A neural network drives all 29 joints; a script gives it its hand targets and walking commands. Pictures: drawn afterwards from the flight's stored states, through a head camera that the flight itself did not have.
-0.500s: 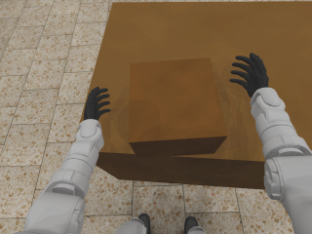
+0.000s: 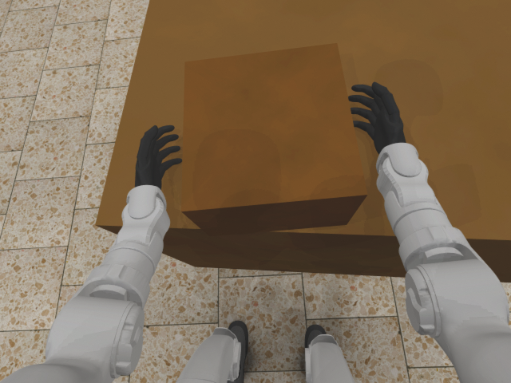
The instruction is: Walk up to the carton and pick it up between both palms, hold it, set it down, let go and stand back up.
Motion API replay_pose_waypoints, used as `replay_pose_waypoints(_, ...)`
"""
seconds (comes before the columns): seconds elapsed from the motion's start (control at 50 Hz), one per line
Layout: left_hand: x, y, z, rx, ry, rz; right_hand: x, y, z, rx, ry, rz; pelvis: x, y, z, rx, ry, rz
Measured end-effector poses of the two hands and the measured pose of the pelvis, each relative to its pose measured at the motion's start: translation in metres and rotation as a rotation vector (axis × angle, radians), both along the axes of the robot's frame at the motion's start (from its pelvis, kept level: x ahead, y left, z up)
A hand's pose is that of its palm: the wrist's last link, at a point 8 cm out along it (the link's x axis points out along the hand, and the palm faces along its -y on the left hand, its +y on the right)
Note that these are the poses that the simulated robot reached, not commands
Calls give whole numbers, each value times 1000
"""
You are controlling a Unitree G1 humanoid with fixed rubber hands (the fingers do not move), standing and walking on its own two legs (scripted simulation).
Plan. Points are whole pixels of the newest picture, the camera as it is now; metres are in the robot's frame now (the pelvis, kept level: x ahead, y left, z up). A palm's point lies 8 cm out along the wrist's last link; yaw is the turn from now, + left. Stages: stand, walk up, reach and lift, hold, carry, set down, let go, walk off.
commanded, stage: reach and lift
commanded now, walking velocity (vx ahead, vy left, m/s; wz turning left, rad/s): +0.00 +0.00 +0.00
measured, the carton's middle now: (268, 146) +0.46 +0.04 -0.02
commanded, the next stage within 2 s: none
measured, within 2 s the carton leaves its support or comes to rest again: neither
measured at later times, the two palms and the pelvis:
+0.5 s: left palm (168, 178) +0.40 +0.20 -0.03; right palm (371, 136) +0.48 -0.12 -0.01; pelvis +0.01 +0.00 +0.00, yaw +0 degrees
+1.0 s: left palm (168, 180) +0.39 +0.20 -0.03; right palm (370, 137) +0.48 -0.11 -0.01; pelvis +0.01 +0.01 +0.00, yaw +0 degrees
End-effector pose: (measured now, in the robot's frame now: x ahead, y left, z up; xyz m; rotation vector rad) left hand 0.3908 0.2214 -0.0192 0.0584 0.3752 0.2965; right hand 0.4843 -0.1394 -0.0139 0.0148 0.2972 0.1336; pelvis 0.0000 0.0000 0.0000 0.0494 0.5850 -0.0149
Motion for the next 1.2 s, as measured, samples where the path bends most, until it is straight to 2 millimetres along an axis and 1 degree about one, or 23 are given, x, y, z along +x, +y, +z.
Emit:
replay_pose_waypoints(0.1,4,-10,-2,-18,-8,-13,-1,14,2,-9,-10,20,2,1,-1,-1,7,0)
replay_pose_waypoints(0.18,7,-21,-5,-21,-9,-35,0,21,4,-28,-23,17,4,2,-1,-3,10,1)
replay_pose_waypoints(0.36,7,-23,-7,-35,-17,4,0,22,4,-68,-52,11,6,3,-1,-4,13,1)
replay_pose_waypoints(0.5,6,-26,-8,-51,-30,43,-3,24,3,-60,-64,-17,6,3,-1,-4,13,1)
replay_pose_waypoints(0.56,5,-26,-8,-51,-33,45,-4,25,2,-49,-63,-37,7,3,-1,-4,15,1)
replay_pose_waypoints(1.2,3,-26,-10,-58,-58,57,-4,25,2,-51,-64,-30,12,6,0,-7,17,1)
